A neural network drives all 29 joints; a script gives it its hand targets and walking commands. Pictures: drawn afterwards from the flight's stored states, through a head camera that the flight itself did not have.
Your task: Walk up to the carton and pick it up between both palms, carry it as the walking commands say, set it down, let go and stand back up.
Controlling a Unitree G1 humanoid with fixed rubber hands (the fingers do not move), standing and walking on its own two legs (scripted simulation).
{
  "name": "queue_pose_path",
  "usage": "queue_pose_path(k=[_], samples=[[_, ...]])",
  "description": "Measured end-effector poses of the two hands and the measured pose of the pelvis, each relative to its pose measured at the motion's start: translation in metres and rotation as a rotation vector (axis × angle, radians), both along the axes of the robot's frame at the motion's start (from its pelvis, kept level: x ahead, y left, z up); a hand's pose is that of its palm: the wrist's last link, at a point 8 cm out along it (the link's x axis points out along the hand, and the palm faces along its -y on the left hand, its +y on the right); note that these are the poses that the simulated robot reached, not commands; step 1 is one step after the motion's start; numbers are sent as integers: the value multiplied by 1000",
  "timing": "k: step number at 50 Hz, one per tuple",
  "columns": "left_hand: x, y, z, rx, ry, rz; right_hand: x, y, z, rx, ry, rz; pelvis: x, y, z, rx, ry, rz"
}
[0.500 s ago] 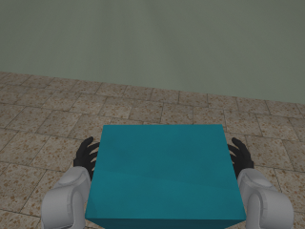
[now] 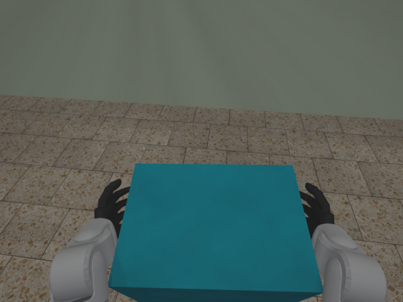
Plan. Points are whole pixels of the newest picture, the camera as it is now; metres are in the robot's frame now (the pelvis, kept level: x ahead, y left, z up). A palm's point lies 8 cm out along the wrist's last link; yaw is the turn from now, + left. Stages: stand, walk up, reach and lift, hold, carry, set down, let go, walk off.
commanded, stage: carry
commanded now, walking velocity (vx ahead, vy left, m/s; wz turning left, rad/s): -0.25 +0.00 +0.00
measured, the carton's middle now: (212, 243) +0.23 -0.01 +0.03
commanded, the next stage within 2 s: none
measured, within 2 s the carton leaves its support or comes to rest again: neither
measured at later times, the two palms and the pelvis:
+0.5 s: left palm out of the picture +0.05 +0.22 +0.09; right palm out of the picture +0.06 -0.14 +0.10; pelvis -0.17 +0.02 +0.01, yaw +2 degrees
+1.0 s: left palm out of the picture -0.12 +0.17 +0.11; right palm out of the picture -0.11 -0.19 +0.10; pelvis -0.35 -0.01 +0.01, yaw +0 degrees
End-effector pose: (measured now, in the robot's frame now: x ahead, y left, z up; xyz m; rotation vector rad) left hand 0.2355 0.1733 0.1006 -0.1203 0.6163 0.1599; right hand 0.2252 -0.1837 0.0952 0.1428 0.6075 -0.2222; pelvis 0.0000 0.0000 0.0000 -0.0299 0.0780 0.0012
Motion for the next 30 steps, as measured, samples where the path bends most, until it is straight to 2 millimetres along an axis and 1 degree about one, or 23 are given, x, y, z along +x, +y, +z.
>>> queue_pose_path(k=[3, 7, 12, 16, 18, 19, 22, 26, 30], samples=[[-25, -12, -4, -7, 37, 7, -26, -12, -6, 9, 37, -3, -19, -4, 3, 25, -19, -7], [-53, -13, 1, 13, 27, 15, -49, -13, -5, 35, 28, 1, -43, -5, 7, 57, -25, -19], [-83, -2, 4, 11, -1, 30, -70, -2, 3, 15, -1, 28, -75, 0, 7, 70, -3, -5], [-114, 17, -4, -8, -5, 50, -91, 17, 6, -24, -5, 61, -104, 11, 3, 60, 12, 13], [-132, 29, -13, -18, -1, 59, -104, 29, 4, -35, 0, 71, -120, 17, -2, 55, 10, 23], [-142, 34, -17, -19, 13, 60, -113, 35, 2, -32, 14, 70, -128, 19, -1, 54, 8, 27], [-169, 44, -18, -32, 39, 64, -140, 45, 2, -20, 41, 57, -150, 22, 5, 16, -4, 35], [-196, 44, -12, -62, 18, 64, -172, 44, 10, -39, 20, 48, -177, 23, 9, -9, -7, 39], [-216, 34, -3, -43, -12, 34, -202, 34, 17, -37, -8, 29, -202, 20, 10, -17, 2, 27]])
